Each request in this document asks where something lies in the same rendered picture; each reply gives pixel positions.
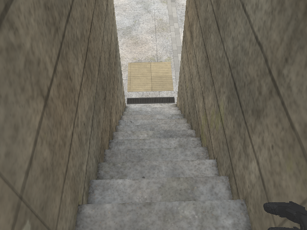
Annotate robot right hand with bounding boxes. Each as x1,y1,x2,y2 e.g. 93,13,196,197
263,201,307,230

